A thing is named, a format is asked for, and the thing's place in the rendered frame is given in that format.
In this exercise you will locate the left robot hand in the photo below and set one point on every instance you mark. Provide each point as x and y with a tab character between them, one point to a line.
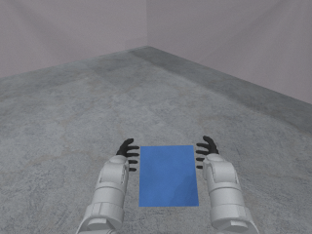
123	151

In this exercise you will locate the left robot forearm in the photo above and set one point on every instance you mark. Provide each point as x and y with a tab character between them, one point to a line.
106	209

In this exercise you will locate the right robot forearm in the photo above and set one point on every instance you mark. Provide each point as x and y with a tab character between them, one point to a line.
228	210

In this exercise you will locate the carton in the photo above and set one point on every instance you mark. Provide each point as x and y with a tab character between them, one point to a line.
167	176

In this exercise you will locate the right robot hand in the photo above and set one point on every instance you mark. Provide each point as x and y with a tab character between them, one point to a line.
210	146

